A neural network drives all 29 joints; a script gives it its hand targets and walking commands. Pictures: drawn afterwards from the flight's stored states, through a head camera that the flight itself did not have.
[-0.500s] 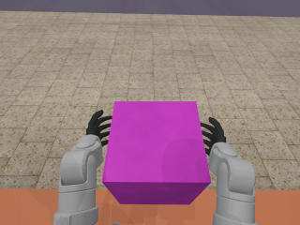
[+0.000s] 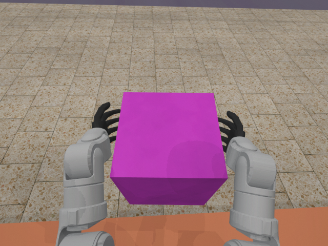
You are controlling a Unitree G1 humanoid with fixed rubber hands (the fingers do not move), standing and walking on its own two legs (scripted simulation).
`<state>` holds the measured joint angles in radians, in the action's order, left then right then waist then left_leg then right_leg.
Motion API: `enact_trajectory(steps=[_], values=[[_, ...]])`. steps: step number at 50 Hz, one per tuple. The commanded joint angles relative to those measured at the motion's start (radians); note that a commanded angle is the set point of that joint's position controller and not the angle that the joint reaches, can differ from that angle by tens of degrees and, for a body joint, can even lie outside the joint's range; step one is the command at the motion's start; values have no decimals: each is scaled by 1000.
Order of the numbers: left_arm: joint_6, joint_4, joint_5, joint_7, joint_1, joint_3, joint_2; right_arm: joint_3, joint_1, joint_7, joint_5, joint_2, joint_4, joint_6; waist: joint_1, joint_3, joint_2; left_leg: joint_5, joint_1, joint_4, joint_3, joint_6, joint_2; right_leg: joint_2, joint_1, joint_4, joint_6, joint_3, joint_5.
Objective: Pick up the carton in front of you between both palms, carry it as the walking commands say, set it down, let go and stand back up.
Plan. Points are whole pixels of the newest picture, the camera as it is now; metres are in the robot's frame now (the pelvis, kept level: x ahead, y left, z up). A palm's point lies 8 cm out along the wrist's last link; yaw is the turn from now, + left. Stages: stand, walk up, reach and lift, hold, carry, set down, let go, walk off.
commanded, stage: carry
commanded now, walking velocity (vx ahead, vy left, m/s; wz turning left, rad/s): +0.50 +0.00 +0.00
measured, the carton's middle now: (167, 154) +0.35 +0.00 +0.02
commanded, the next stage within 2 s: none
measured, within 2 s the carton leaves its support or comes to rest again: neither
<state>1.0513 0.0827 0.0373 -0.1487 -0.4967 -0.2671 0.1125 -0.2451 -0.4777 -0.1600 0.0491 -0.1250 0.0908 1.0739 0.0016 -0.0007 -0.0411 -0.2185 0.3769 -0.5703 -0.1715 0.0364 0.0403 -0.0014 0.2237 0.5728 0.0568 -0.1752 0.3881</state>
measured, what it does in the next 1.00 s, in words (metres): walks ahead: right foot, then left foot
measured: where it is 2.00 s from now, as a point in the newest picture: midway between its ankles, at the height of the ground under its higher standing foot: (151, 155)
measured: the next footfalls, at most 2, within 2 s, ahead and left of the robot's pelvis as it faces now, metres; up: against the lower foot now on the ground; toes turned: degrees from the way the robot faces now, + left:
right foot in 0.62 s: +0.29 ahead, -0.09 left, +0.00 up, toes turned -4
left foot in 0.94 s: +0.33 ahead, +0.14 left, +0.00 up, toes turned +8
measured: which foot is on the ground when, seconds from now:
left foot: down 0.00-0.62, up 0.64-0.92, down 0.94-1.00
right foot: down 0.00-0.28, up 0.30-0.60, down 0.62-0.96, up 0.98-1.00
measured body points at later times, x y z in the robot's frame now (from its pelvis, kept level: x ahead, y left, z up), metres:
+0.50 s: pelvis +0.10 +0.03 +0.00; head +0.12 +0.04 +0.45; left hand +0.45 +0.17 +0.10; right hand +0.43 -0.13 +0.10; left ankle +0.03 +0.10 -0.73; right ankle +0.16 -0.11 -0.68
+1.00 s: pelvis +0.29 +0.05 -0.03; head +0.29 +0.07 +0.42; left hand +0.63 +0.22 +0.07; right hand +0.64 -0.08 +0.08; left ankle +0.29 +0.14 -0.73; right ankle +0.26 -0.08 -0.72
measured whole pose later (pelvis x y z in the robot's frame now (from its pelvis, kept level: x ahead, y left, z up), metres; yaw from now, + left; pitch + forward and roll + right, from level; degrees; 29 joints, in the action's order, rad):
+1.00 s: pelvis +0.29 +0.05 -0.03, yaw +3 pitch +5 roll +0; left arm 1.02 0.02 0.03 -0.16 -0.46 -0.22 0.09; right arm -0.25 -0.45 -0.15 0.06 -0.13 0.02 1.04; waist 0.02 0.11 -0.04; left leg -0.43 0.48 -0.81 -0.08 0.05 0.00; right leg 0.07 0.46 0.92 0.02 -0.08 0.49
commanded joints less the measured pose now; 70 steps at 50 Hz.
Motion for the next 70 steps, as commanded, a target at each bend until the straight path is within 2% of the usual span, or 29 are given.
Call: enact_trajectory(steps=[1,6,8,10,13,14,15,16,18,22,27,29,30,31,32,33,34,36,41,47,48,49,50,53,57,62,66,69,70], values=[[4,102,-224,36,-541,671,796,651,-599,47,-240,-798,115,-26,-17,476,-22,139,-177,39,5,20,2,155,-255,18,-10,90,-833],[29,12,-196,28,-523,627,746,630,-556,32,-175,-732,69,-2,-42,326,-119,-177,69,-171,12,57,0,228,-222,-59,94,241,-370],[26,3,-174,26,-513,620,765,630,-666,36,-207,-746,98,-4,-67,226,-104,-298,213,-189,-12,31,-38,291,-259,-127,173,363,-464],[13,38,-189,30,-562,655,780,607,-674,43,-197,-737,69,-6,-68,234,-91,-287,249,-207,6,45,-53,312,-340,-75,160,367,-765],[1,68,-229,34,-602,693,792,576,-566,31,-164,-733,25,-13,29,373,-63,-101,-229,21,3,81,-84,181,-139,154,39,80,-951],[1,108,-242,31,-616,700,791,573,-539,27,-171,-739,-3,-17,83,430,91,70,-483,59,284,180,61,94,142,419,-26,20,-760],[-1,97,-269,33,-618,712,824,572,-539,23,-166,-724,32,-31,92,400,386,532,-664,148,592,291,245,-55,473,680,-54,35,17],[-3,112,-259,22,-627,696,800,579,-534,21,-186,-720,28,-27,97,433,361,621,-761,107,650,363,299,-38,617,821,-52,144,229],[5,37,-221,13,-525,633,794,627,-544,21,-207,-730,109,-29,92,415,78,471,-669,80,498,273,279,51,624,753,-26,205,152],[6,6,-152,5,-452,603,763,674,-631,47,-278,-745,138,-37,45,323,171,275,-353,200,310,175,189,46,437,428,-31,143,-6],[19,-12,-119,0,-419,574,717,676,-589,43,-275,-726,102,-24,46,325,165,392,-289,180,227,119,150,-22,201,9,-19,34,-224],[22,-29,-149,2,-449,606,726,619,-540,35,-213,-670,56,-13,-15,351,199,480,-232,47,117,89,106,-71,29,11,-5,-43,-251],[19,-6,-139,8,-436,601,724,598,-506,32,-188,-685,39,-9,-39,404,198,474,-190,-100,58,56,89,-51,-109,-42,19,7,-228],[16,-17,-148,9,-427,592,717,623,-531,21,-186,-701,49,-9,-76,450,-21,257,-60,-350,53,19,42,96,-248,-130,56,226,-191],[20,-71,-154,10,-450,578,684,581,-521,15,-169,-668,25,-3,-41,490,-256,-262,222,-605,82,-9,-96,344,-411,-198,183,673,-219],[12,-49,-144,3,-442,566,697,590,-550,5,-167,-682,30,2,-54,470,-286,-345,344,-732,186,13,-90,362,-427,-187,249,766,-241],[15,-32,-176,7,-471,600,726,549,-485,4,-142,-671,-6,6,-81,448,-171,-348,417,-806,221,19,-57,373,-401,-169,293,719,-285],[-3,-42,-219,24,-532,652,817,556,-552,18,-166,-718,21,-21,-54,364,55,-293,357,-613,243,25,28,335,-192,-156,230,572,-288],[-47,35,-271,50,-590,708,867,605,-607,30,-168,-786,72,-64,-33,440,-139,-160,85,-300,119,3,-21,246,24,-178,191,306,-160],[-33,3,-218,14,-498,671,780,566,-497,30,-180,-685,12,-52,18,432,2,-14,-48,-193,46,25,-19,254,48,66,139,232,-277],[-21,-7,-189,5,-494,660,753,556,-463,26,-166,-680,-33,-45,61,421,56,-71,-188,-47,142,44,-11,186,200,253,81,172,-188],[-8,11,-189,9,-514,629,751,527,-435,23,-141,-662,-62,-39,59,397,295,-2,-302,67,445,125,140,58,392,498,-14,37,-122],[5,-45,-176,6,-475,626,736,535,-449,17,-137,-638,-49,-36,94,378,448,55,-434,164,712,222,267,-13,633,647,-47,82,181],[-19,-44,-167,-10,-498,603,796,623,-588,30,-230,-740,26,-59,93,370,70,230,-497,28,641,220,240,19,752,679,-24,209,123],[-55,14,-147,-11,-497,609,770,677,-620,44,-289,-783,52,-96,85,363,139,213,-392,-7,456,191,212,43,673,528,-38,197,-160],[-45,73,-130,-27,-430,596,690,671,-534,27,-320,-726,123,-94,164,301,131,26,-272,-79,304,149,48,-9,491,2,-16,88,-751],[-19,44,-80,-23,-356,543,610,694,-540,35,-336,-717,103,-70,62,297,149,29,-159,-222,232,109,66,18,148,-98,24,56,-846],[0,26,-81,-13,-365,525,587,666,-500,11,-270,-701,7,-40,-75,307,-7,229,-139,-699,146,73,29,35,-160,-316,42,31,-763],[0,16,-110,-6,-367,539,582,626,-476,-4,-228,-673,-1,-32,-98,318,-104,-254,48,-956,117,49,-58,158,-346,-290,62,147,-828]])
